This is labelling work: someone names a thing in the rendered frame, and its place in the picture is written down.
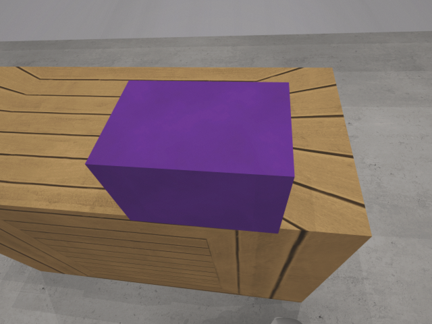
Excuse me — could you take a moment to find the pedestal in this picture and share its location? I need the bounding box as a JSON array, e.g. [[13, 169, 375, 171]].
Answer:
[[0, 67, 372, 302]]

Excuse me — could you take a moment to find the carton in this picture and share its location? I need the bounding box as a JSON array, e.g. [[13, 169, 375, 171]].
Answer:
[[85, 80, 295, 234]]

